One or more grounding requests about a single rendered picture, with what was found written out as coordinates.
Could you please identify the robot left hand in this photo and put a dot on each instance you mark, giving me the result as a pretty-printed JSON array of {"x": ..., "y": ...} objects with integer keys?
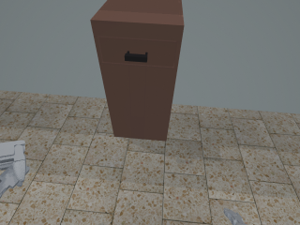
[{"x": 13, "y": 161}]

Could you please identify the robot right hand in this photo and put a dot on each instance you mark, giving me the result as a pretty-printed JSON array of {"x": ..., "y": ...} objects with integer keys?
[{"x": 233, "y": 217}]

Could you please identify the drawer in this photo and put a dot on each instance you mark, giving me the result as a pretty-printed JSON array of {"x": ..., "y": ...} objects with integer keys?
[{"x": 159, "y": 52}]

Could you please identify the cabinet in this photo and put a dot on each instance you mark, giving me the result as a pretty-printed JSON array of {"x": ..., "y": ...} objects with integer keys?
[{"x": 139, "y": 97}]

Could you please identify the handle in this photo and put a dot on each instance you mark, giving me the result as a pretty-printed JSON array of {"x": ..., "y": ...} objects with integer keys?
[{"x": 134, "y": 57}]

